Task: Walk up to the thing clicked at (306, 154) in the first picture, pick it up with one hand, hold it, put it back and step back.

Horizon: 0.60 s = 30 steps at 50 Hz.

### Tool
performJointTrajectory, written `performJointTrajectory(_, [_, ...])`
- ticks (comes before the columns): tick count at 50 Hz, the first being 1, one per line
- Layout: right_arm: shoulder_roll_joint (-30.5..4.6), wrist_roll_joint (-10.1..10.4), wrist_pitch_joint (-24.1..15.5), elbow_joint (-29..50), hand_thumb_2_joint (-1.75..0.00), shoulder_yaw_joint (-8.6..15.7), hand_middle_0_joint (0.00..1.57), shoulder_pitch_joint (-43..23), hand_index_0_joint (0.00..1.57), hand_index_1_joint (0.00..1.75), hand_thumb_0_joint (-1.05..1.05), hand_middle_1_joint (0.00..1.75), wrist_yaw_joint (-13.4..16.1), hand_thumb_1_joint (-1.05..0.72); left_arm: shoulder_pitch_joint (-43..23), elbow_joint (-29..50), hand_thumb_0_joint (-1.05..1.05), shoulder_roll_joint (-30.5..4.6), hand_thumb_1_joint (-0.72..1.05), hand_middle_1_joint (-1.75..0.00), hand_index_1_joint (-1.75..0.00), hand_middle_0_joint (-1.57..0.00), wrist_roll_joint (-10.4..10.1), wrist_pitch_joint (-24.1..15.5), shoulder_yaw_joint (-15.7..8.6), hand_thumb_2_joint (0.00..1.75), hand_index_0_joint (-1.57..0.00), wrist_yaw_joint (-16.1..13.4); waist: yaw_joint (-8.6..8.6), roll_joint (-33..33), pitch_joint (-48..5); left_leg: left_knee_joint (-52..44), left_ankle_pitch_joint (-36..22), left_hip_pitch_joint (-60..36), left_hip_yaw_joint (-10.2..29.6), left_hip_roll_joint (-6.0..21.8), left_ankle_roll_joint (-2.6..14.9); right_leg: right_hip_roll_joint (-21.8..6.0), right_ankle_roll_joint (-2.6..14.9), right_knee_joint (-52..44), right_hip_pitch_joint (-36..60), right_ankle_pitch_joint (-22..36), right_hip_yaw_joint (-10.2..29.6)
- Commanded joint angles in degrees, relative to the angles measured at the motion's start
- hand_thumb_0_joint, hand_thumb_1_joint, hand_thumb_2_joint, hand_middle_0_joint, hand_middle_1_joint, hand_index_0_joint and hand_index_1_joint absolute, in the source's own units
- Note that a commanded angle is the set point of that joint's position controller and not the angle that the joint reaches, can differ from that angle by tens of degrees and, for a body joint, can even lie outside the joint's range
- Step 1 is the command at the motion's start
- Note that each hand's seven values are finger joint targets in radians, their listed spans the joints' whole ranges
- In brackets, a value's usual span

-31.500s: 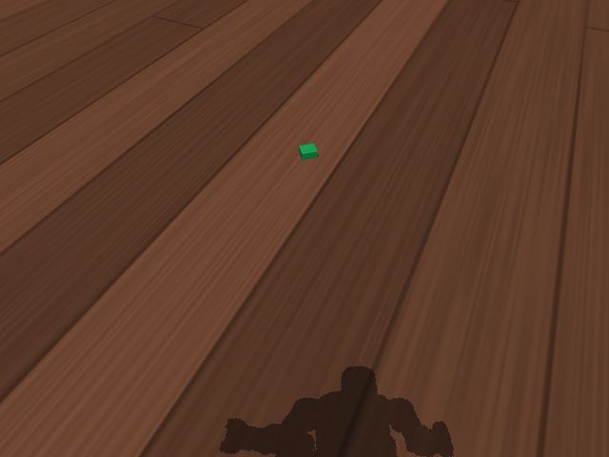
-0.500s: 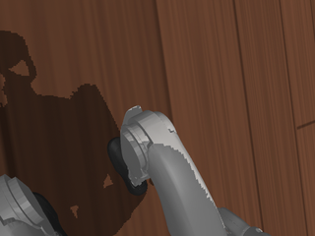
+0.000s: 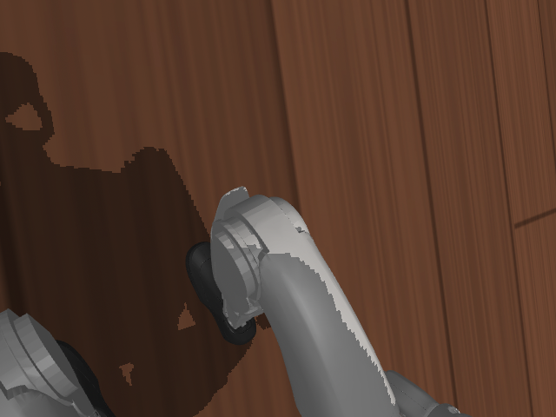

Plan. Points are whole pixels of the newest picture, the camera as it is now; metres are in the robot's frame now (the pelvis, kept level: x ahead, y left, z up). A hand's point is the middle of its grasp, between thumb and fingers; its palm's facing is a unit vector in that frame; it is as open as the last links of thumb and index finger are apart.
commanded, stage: open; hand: left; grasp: from above
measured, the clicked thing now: out of the picture +0.48 +0.32 -0.30
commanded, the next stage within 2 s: withdraw in 0.18 s
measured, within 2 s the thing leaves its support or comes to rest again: neither
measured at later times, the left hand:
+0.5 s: hand out of the picture +0.48 +0.32 -0.26, palm faces -0.34 -0.23 -0.91, open 13.5 cm
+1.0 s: hand out of the picture +0.45 +0.33 -0.09, palm faces -0.45 -0.10 -0.89, open 13.8 cm
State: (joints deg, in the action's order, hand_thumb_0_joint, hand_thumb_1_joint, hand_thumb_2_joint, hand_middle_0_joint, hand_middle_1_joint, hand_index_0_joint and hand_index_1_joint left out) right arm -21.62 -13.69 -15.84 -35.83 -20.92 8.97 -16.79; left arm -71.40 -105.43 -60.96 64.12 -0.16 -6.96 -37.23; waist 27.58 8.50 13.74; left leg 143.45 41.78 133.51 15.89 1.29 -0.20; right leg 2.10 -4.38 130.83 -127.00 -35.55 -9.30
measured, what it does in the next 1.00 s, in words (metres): stands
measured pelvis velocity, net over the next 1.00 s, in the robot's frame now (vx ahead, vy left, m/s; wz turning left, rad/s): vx -0.01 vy -0.01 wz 0.14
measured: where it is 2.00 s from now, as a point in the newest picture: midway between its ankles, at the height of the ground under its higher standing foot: (166, 360)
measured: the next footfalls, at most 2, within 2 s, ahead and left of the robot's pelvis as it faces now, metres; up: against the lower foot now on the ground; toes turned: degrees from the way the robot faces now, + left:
none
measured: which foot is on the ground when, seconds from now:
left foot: down 0.00-1.00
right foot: down 0.00-1.00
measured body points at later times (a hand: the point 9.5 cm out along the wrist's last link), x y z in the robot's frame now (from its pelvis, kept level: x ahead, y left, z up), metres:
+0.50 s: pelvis +0.00 +0.00 +0.00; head +0.30 +0.12 +0.31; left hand +0.50 +0.33 -0.20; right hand +0.01 -0.24 -0.04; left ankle +0.06 +0.13 -0.29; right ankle +0.13 -0.13 -0.29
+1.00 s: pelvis -0.01 -0.01 +0.04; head +0.21 +0.09 +0.42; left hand +0.47 +0.33 -0.04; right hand +0.12 -0.28 -0.06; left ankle +0.06 +0.12 -0.29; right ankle +0.13 -0.13 -0.29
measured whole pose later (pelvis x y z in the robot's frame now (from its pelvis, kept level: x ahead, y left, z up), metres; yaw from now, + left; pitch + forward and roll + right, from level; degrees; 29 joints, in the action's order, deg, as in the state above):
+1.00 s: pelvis -0.01 -0.01 +0.04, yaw +8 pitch +33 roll -9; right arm -18.8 -6.0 -0.3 -35.5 -6.3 7.8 -6.9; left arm -60.6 -77.1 -41.2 66.4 -5.2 3.9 -10.9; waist 15.2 -0.5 -3.1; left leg 132.7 37.3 128.9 8.5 0.2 -0.7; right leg -0.9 -2.0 126.6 -125.1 -34.9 -3.9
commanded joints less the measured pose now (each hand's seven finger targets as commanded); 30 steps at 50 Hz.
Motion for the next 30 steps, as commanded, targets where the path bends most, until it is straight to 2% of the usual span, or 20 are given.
performJointTrajectory(1, [-19.74, 0.14, 0.16, -2.51, -0.90, 5.00, 0.20, 12.91, 0.20, 0.30, 0.00, 0.30, 0.07, -0.88, -13.06, 5.91, 0.00, -10.60, -0.39, -0.88, -0.89, -0.20, -0.38, -0.01, 0.24, 0.88, -0.19, -1.87, 4.42, -34.20, -36.56, -15.41, -15.73, -28.38, -5.20, 2.60, -0.09, 2.55, 5.06, -9.54, 23.71, 16.41, -7.04])
performJointTrajectory(2, [-20.78, 0.18, 0.12, -2.32, -0.90, 6.04, 0.20, 12.84, 0.20, 0.30, 0.00, 0.30, 0.24, -0.88, -14.90, 7.21, 0.00, -10.61, -0.40, -0.88, -0.89, -0.21, -0.44, -0.26, 0.68, 0.88, -0.20, -1.87, 4.48, -34.51, -35.86, -15.43, -13.77, -27.37, -5.64, 2.33, 0.04, 2.54, 5.16, -9.54, 23.35, 14.96, -6.83])
performJointTrajectory(3, [-19.68, 0.22, 0.15, -2.29, -0.90, 5.13, 0.20, 13.24, 0.20, 0.30, 0.00, 0.30, 0.10, -0.88, -13.53, 5.67, 0.00, -11.20, -0.41, -0.88, -0.89, -0.20, -0.37, -0.14, -0.43, 0.90, -0.19, -1.85, 4.29, -34.23, -35.93, -15.66, -14.16, -27.46, -5.39, 2.43, 0.02, 2.25, 5.15, -9.68, 23.55, 15.23, -6.94])
performJointTrajectory(4, [-19.96, 0.23, 0.14, -2.34, -0.90, 5.13, 0.20, 12.73, 0.20, 0.30, 0.00, 0.30, 0.20, -0.88, -12.77, 5.20, 0.00, -11.00, -0.40, -0.89, -0.89, -0.20, -0.41, -0.16, 0.00, 0.88, -0.19, -1.90, 4.03, -33.39, -36.12, -15.53, -13.30, -26.62, -5.44, 2.36, 0.10, 2.42, 5.05, -9.79, 23.75, 14.55, -7.02])
performJointTrajectory(5, [-19.53, 0.13, 0.14, -2.15, -0.90, 4.90, 0.20, 12.96, 0.20, 0.30, 0.00, 0.30, 0.12, -0.88, -12.87, 5.22, 0.00, -10.39, -0.41, -0.88, -0.89, -0.20, -0.20, -0.19, 0.40, 0.89, -0.18, -1.72, 4.47, -33.15, -35.42, -15.44, -13.27, -26.48, -5.54, 2.33, 0.13, 2.31, 4.99, -9.72, 23.58, 14.60, -7.01])
performJointTrajectory(7, [-20.42, 0.10, 0.34, -1.80, -0.90, 5.96, 0.20, 12.94, 0.20, 0.30, 0.00, 0.30, 0.54, -0.88, -14.30, 7.22, 0.00, -10.85, -0.41, -0.89, -0.90, -0.19, -0.60, -0.53, 0.68, 0.90, -0.18, -1.54, 4.66, -33.76, -35.99, -15.66, -12.60, -26.72, -5.83, 2.35, 0.18, 2.68, 5.07, -10.23, 24.56, 14.14, -6.88])
performJointTrajectory(9, [-19.36, 0.31, 0.17, -2.08, -0.90, 4.91, 0.20, 12.97, 0.20, 0.30, 0.00, 0.30, 0.52, -0.88, -12.82, 6.01, 0.00, -10.55, -0.43, -0.90, -0.92, -0.18, -0.76, -0.44, 0.44, 0.92, -0.16, -1.49, 4.22, -32.66, -36.51, -15.22, -13.91, -26.77, -5.48, 2.39, 0.25, 2.38, 4.88, -10.02, 24.37, 15.11, -6.96])
performJointTrajectory(10, [-19.67, 0.23, 0.21, -1.91, -0.90, 5.04, 0.20, 13.07, 0.20, 0.30, 0.00, 0.30, 0.63, -0.88, -13.20, 6.36, 0.00, -10.55, -0.43, -0.90, -0.91, -0.18, -0.95, -0.56, 0.85, 0.92, -0.16, -1.35, 4.57, -32.04, -36.80, -15.03, -13.71, -26.67, -5.77, 2.31, 0.33, 2.60, 4.82, -10.09, 25.30, 15.06, -6.92])
performJointTrajectory(14, [-19.55, 0.19, 0.44, -2.36, -0.90, 4.97, 0.20, 13.26, 0.20, 0.30, 0.00, 0.30, 0.82, -0.88, -12.66, 5.31, 0.00, -10.81, -0.43, -0.92, -0.93, -0.17, -0.64, -0.70, 0.61, 0.94, -0.16, -1.69, 4.04, -33.09, -37.19, -15.41, -14.28, -26.99, -5.58, 2.48, 0.09, 2.60, 4.94, -10.16, 25.30, 15.41, -7.11])
performJointTrajectory(17, [-20.01, 0.16, 0.66, -2.62, -0.90, 5.88, 0.20, 13.89, 0.20, 0.30, 0.00, 0.30, 0.96, -0.90, -14.92, 8.53, 0.00, -11.06, -0.41, -0.87, -0.88, -0.18, -0.65, -0.64, 0.52, 0.90, -0.18, -1.79, 4.17, -35.64, -37.48, -16.00, -14.84, -28.42, -5.89, 2.38, -0.12, 2.57, 5.15, -10.30, 25.34, 15.88, -6.96])
performJointTrajectory(18, [-19.68, 0.38, 0.57, -2.44, -0.90, 5.97, 0.20, 13.73, 0.20, 0.30, 0.00, 0.30, 0.80, -0.90, -14.08, 9.62, 0.00, -11.32, -0.40, -0.86, -0.87, -0.19, -0.56, -0.37, -0.19, 0.89, -0.18, -1.62, 3.26, -36.47, -38.89, -16.23, -15.74, -30.13, -5.39, 2.52, -0.44, 2.31, 5.26, -9.76, 24.34, 16.18, -7.10])
performJointTrajectory(19, [-19.17, 0.53, 0.62, -2.68, -0.90, 5.96, 0.20, 13.33, 0.20, 0.30, 0.00, 0.30, 0.63, -0.90, -13.65, 10.41, 0.00, -10.85, -0.40, -0.85, -0.86, -0.19, -0.34, -0.21, 0.16, 0.89, -0.19, -1.30, 2.85, -37.61, -39.41, -16.31, -16.08, -30.93, -5.33, 2.59, -0.62, 2.21, 5.39, -9.44, 23.69, 16.24, -7.17])
performJointTrajectory(21, [-19.42, 0.84, 1.03, -2.40, -0.90, 7.56, 0.20, 13.51, 0.20, 0.30, 0.00, 0.30, 0.66, -0.91, -12.90, 14.57, 0.00, -10.99, -0.42, -0.85, -0.86, -0.19, -0.17, -0.04, -0.23, 0.90, -0.18, -0.52, 1.83, -39.58, -42.96, -17.06, -17.55, -33.42, -5.61, 2.55, -0.90, 2.37, 5.66, -9.53, 25.04, 17.41, -6.86])
performJointTrajectory(22, [-18.93, 1.13, 1.12, -2.70, -0.90, 8.28, 0.20, 13.86, 0.20, 0.30, 0.00, 0.30, 0.50, -0.91, -15.61, 21.38, 0.00, -11.70, -0.42, -0.85, -0.86, -0.19, 0.53, -0.12, -0.89, 0.90, -0.18, 0.08, 0.54, -43.29, -47.25, -16.72, -20.52, -36.54, -5.85, 2.54, -1.24, 2.02, 5.81, -8.81, 24.63, 19.07, -6.67])
performJointTrajectory(23, [-18.33, 1.57, 1.36, -2.01, -0.91, 8.72, 0.20, 12.26, 0.20, 0.30, 0.00, 0.30, 0.36, -0.91, -15.16, 22.87, 0.00, -9.85, -0.43, -0.85, -0.87, -0.19, 0.22, -0.09, 0.55, 0.91, -0.17, 0.79, -0.76, -44.29, -48.90, -16.90, -20.42, -36.73, -6.44, 2.38, -1.22, 2.43, 6.17, -8.80, 24.93, 18.74, -6.44])
performJointTrajectory(26, [-17.23, 3.15, 2.87, -2.86, -0.91, 11.21, 0.20, 12.22, 0.20, 0.30, 0.00, 0.30, 0.02, -0.91, -6.11, 24.95, 0.00, -7.06, -0.47, -0.88, -0.90, -0.15, 0.62, 1.21, 0.89, 0.94, -0.13, 4.51, -4.58, -43.56, -51.56, -17.53, -21.62, -35.35, -8.11, 1.51, -0.84, 2.71, 6.47, -9.21, 24.22, 18.80, -5.45])
performJointTrajectory(27, [-16.89, 3.58, 3.69, -3.10, -0.90, 12.58, 0.20, 13.27, 0.20, 0.30, 0.00, 0.30, -0.21, -0.90, -5.45, 29.32, 0.00, -6.62, -0.47, -0.88, -0.90, -0.15, 1.16, 1.40, 0.36, 0.94, -0.13, 6.22, -5.47, -44.76, -54.31, -17.85, -22.80, -36.08, -8.69, 1.22, -0.82, 2.58, 6.53, -9.23, 24.52, 19.35, -4.91])
performJointTrajectory(28, [-16.79, 4.35, 4.62, -3.77, -0.90, 13.70, 0.20, 13.74, 0.20, 0.30, 0.00, 0.30, -0.38, -0.90, -4.71, 33.23, 0.00, -7.43, -0.47, -0.89, -0.91, -0.14, 0.90, 1.41, -1.14, 0.95, -0.12, 7.62, -7.53, -45.64, -57.16, -18.20, -23.45, -35.81, -8.85, 1.10, -0.90, 2.30, 6.84, -8.78, 23.82, 19.32, -4.57])
performJointTrajectory(29, [-15.92, 5.00, 5.53, -2.36, -0.90, 14.20, 0.20, 12.45, 0.20, 0.30, 0.00, 0.30, -0.67, -0.90, -2.92, 34.84, 0.00, -2.31, -0.48, -0.89, -0.91, -0.13, 0.19, 1.58, 1.18, 0.96, -0.12, 9.69, -8.25, -43.96, -56.70, -18.55, -23.62, -35.11, -9.01, 0.78, -0.91, 2.14, 7.18, -8.74, 21.75, 18.90, -4.49])
performJointTrajectory(30, [-15.54, 5.58, 6.56, -2.92, -0.90, 15.24, 0.20, 12.61, 0.20, 0.30, 0.00, 0.30, -0.69, -0.90, 0.86, 32.29, 0.00, 0.90, -0.50, -0.91, -0.93, -0.13, 0.40, 2.10, 2.43, 0.97, -0.11, 11.93, -8.17, -42.11, -54.40, -18.73, -22.74, -33.82, -9.67, 0.68, -0.60, 2.31, 7.06, -9.28, 20.75, 18.07, -4.04])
